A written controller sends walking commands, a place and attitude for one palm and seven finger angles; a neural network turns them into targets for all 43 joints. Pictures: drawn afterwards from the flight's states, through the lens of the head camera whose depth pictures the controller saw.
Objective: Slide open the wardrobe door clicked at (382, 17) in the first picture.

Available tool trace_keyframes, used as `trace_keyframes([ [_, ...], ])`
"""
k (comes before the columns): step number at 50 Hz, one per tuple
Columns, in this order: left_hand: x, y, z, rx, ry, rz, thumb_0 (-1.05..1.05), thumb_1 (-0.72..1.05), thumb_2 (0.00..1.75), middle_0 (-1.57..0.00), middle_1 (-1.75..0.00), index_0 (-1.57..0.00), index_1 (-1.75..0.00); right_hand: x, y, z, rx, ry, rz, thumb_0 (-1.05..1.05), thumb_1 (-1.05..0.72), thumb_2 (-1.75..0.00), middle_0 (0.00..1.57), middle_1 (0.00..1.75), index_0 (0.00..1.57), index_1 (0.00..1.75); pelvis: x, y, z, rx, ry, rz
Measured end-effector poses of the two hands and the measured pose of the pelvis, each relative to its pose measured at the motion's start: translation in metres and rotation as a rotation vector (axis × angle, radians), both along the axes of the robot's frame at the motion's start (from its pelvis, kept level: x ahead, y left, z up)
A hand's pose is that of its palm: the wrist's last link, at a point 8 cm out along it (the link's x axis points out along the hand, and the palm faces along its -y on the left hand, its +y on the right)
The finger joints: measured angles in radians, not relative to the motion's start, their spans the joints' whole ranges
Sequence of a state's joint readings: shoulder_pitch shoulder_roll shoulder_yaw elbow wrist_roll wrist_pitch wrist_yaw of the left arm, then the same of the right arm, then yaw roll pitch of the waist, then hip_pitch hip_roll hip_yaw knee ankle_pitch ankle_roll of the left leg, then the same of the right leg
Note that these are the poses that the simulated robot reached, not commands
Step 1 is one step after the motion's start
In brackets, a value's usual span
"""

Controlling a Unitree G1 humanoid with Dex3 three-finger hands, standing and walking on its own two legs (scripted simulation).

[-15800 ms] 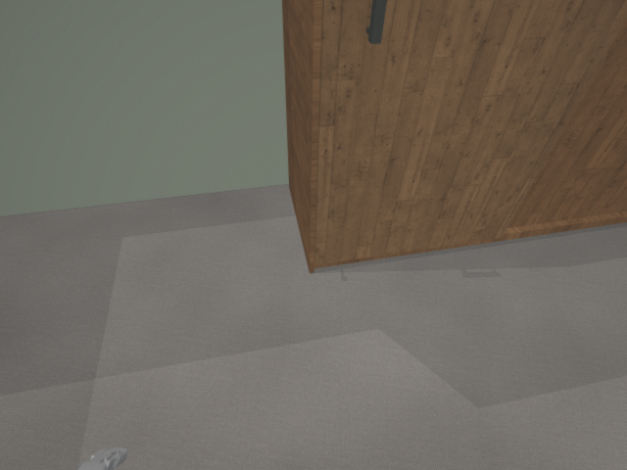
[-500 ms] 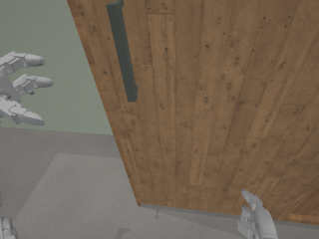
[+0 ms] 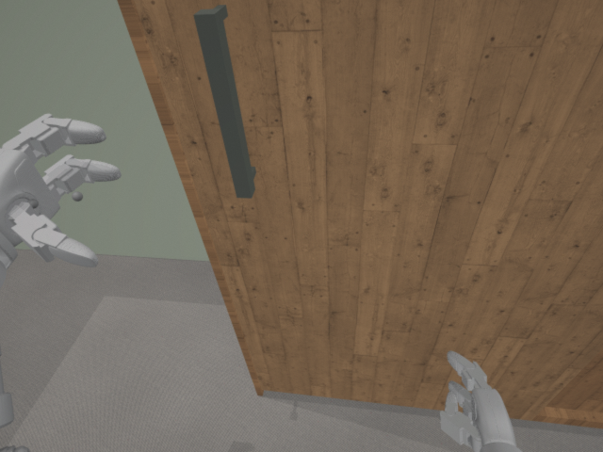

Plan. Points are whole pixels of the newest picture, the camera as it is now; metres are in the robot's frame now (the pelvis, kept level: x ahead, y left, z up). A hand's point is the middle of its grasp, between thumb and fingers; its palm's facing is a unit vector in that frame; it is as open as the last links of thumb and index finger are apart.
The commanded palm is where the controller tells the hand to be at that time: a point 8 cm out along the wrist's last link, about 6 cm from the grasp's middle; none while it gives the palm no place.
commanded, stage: move the hooked fingers beside the handle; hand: left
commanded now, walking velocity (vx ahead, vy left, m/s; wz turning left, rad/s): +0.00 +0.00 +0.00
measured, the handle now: (234, 111) +0.47 +0.14 +0.26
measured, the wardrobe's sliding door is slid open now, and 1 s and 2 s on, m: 0.00 0.00 0.00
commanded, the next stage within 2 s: none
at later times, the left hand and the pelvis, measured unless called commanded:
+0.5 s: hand (92, 167) +0.33 +0.27 +0.26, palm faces +0.09 -0.99 -0.10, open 13.9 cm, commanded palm +0.28 +0.31 +0.26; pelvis +0.01 +0.00 +0.00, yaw -1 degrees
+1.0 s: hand (140, 156) +0.37 +0.23 +0.25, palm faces +0.03 -1.00 -0.07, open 14.0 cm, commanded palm +0.33 +0.28 +0.26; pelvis +0.01 +0.01 +0.00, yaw +0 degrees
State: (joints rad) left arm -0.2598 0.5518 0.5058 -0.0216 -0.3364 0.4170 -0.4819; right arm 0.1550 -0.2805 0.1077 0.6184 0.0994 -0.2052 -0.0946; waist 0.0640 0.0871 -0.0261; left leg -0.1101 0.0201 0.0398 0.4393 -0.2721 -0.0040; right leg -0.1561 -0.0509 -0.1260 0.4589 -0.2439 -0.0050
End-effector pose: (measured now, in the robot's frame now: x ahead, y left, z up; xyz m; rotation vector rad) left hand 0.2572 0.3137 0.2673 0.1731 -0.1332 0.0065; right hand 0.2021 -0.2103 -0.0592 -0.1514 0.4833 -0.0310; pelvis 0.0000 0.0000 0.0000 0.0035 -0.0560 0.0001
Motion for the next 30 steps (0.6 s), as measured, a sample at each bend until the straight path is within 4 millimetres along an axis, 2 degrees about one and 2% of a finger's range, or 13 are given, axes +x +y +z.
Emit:
trace_keyframes([
  [5, -0.003, 0.016, 0.010, -0.050, -0.069, 0.058, -0.01, -0.50, 0.30, -0.31, -1.20, -0.31, -1.20, 0.000, 0.002, 0.002, -0.003, 0.000, 0.012, 0.02, -0.91, -0.90, 0.21, 0.30, 0.20, 0.30, 0.003, -0.001, 0.000, -0.002, -0.005, 0.001],
  [9, 0.009, 0.027, -0.003, -0.071, 0.036, 0.124, -0.01, -0.50, 0.30, -0.31, -1.20, -0.31, -1.20, 0.000, 0.000, -0.002, -0.015, 0.025, 0.018, 0.02, -0.90, -0.90, 0.21, 0.30, 0.20, 0.30, -0.001, -0.001, -0.001, -0.003, -0.001, 0.011],
  [13, 0.023, 0.014, -0.014, -0.026, 0.091, 0.085, -0.01, -0.50, 0.30, -0.30, -1.20, -0.30, -1.20, -0.003, -0.002, -0.005, -0.028, 0.042, 0.008, 0.02, -0.91, -0.90, 0.21, 0.30, 0.20, 0.30, -0.002, 0.002, 0.000, -0.002, 0.008, 0.014],
  [18, 0.035, -0.010, -0.001, -0.042, -0.034, -0.025, -0.02, -0.50, 0.30, -0.30, -1.20, -0.31, -1.20, -0.006, -0.003, -0.004, -0.030, 0.042, -0.017, 0.02, -0.91, -0.90, 0.20, 0.30, 0.20, 0.30, 0.003, 0.004, 0.000, -0.002, 0.010, 0.003],
  [22, 0.043, -0.002, 0.006, -0.077, -0.045, 0.010, -0.01, -0.50, 0.30, -0.31, -1.20, -0.31, -1.20, -0.008, -0.004, -0.003, -0.012, 0.040, -0.038, 0.02, -0.91, -0.90, 0.21, 0.30, 0.20, 0.30, 0.007, 0.003, 0.000, -0.001, 0.015, -0.009],
  [26, 0.046, 0.011, -0.005, -0.072, 0.052, 0.087, -0.01, -0.50, 0.30, -0.31, -1.20, -0.31, -1.20, -0.009, -0.007, -0.006, -0.005, 0.056, -0.048, 0.02, -0.91, -0.90, 0.21, 0.30, 0.20, 0.30, 0.007, 0.005, 0.000, 0.000, 0.022, -0.011],
  [30, 0.043, 0.007, -0.017, -0.060, 0.073, 0.073, -0.01, -0.50, 0.30, -0.30, -1.20, -0.31, -1.20, -0.009, -0.010, -0.009, -0.027, 0.079, -0.044, 0.02, -0.91, -0.90, 0.20, 0.30, 0.20, 0.30, 0.006, 0.006, 0.000, -0.001, 0.024, -0.004],
])
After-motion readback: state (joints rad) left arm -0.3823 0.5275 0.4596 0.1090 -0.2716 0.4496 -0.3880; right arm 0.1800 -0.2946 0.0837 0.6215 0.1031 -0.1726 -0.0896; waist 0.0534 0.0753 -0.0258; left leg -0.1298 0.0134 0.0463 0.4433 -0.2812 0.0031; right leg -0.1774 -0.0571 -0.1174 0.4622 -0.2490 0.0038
